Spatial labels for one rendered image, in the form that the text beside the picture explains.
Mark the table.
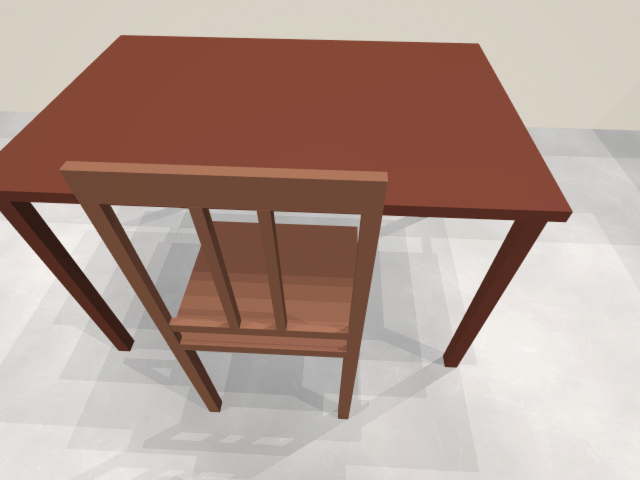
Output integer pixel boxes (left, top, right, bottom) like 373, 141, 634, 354
0, 35, 573, 368

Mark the chair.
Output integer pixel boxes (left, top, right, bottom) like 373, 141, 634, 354
59, 161, 388, 419

